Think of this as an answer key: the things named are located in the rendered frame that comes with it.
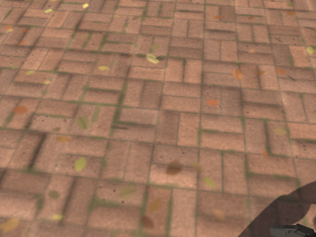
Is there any robot right hand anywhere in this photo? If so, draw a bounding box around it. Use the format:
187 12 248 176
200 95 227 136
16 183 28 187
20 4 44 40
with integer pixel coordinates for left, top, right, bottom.
270 223 316 237

